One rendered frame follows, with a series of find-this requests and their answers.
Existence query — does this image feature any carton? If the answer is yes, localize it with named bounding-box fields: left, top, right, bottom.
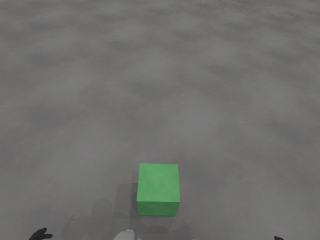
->
left=136, top=163, right=180, bottom=217

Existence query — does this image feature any left robot hand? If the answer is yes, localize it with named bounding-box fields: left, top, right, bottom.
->
left=29, top=227, right=53, bottom=240

